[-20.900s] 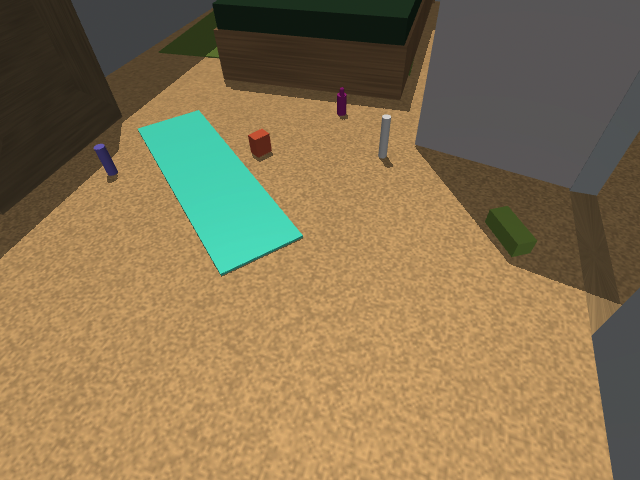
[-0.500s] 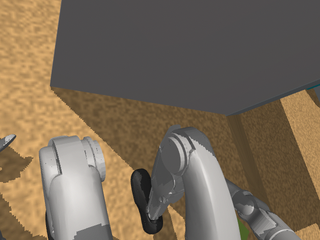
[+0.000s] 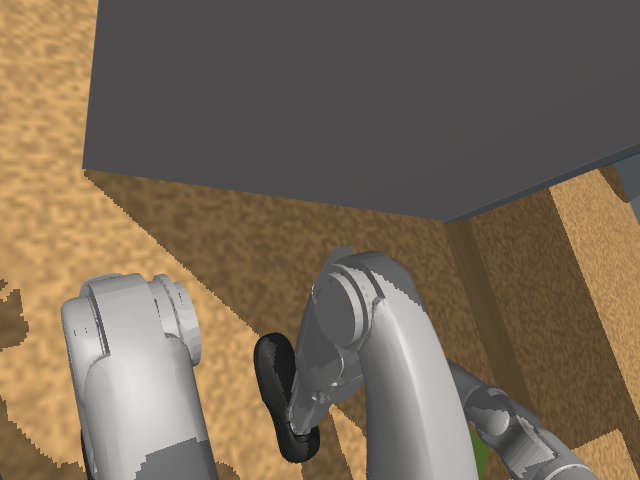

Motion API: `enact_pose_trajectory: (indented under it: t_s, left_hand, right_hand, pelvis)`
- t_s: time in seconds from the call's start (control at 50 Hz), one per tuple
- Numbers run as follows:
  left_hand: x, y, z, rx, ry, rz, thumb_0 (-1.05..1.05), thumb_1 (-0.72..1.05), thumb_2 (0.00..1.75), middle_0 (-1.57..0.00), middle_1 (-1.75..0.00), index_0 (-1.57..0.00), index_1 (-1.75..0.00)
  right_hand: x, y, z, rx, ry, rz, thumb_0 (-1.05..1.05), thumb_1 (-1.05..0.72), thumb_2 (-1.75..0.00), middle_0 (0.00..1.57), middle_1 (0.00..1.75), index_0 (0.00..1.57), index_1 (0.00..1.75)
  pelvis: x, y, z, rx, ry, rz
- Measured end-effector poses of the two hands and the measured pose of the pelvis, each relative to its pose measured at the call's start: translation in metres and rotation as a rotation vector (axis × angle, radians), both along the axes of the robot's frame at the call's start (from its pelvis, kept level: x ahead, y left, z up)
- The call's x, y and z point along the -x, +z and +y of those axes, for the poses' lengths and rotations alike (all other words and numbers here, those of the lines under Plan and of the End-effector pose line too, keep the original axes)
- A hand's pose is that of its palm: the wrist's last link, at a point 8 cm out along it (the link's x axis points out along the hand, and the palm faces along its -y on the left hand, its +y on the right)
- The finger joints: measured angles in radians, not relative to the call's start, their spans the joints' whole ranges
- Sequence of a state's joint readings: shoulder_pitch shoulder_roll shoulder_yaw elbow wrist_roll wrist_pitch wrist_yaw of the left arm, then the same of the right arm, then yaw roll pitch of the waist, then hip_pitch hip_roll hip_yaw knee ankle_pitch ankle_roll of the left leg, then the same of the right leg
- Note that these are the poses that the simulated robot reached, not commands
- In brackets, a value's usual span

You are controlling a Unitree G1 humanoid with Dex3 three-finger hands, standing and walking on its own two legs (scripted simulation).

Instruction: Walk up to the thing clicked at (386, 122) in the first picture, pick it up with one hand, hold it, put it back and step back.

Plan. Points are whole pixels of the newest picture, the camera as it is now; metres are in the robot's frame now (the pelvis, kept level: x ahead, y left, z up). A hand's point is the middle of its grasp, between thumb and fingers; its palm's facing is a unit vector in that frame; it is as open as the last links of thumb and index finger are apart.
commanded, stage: settle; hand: left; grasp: from the side
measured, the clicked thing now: out of the picture +0.37 +0.33 -0.16
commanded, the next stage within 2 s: lift in 1.74 s
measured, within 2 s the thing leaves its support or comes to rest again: leaves its support in 0.16 s
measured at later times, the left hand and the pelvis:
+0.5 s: hand out of the picture +0.35 +0.34 -0.07, palm faces +0.44 -0.90 -0.03, open 6.1 cm; pelvis +0.01 +0.00 +0.02, yaw +3 degrees
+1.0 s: hand out of the picture +0.35 +0.33 +0.02, palm faces +0.43 -0.90 -0.04, open 6.1 cm; pelvis +0.03 -0.02 +0.06, yaw +9 degrees
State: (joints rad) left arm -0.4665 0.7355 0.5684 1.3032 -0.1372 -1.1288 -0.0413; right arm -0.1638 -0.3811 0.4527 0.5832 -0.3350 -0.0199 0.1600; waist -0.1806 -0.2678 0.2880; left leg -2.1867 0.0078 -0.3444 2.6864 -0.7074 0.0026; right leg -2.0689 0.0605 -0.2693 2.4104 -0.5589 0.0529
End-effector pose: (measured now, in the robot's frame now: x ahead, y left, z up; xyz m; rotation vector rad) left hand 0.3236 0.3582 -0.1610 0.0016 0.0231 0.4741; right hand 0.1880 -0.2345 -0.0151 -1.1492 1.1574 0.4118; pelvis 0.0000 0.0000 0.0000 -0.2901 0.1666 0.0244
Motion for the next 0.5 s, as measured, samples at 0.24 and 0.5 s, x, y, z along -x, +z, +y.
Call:
enact_pose_trajectory:
  t_s: [0.24,0.5]
  left_hand:
    - [0.015,0.029,0.009,-0.019,0.01,-0.016,0.0,0.05,1.14,-0.96,-1.16,-0.94,-1.18]
    - [0.019,0.093,0.02,-0.054,-0.023,-0.054,0.0,0.04,1.16,-0.98,-1.14,-0.97,-1.15]
  right_hand:
    - [-0.009,-0.002,-0.002,-0.048,-0.033,-0.027,0.0,-0.9,-0.9,0.2,0.3,0.21,0.3]
    - [-0.031,-0.008,0.008,-0.182,-0.136,-0.099,0.0,-0.89,-0.9,0.2,0.3,0.21,0.3]
  pelvis:
    - [-0.001,0.006,-0.003,-0.018,0.016,0.035]
    - [-0.008,0.021,-0.004,-0.043,0.041,0.143]
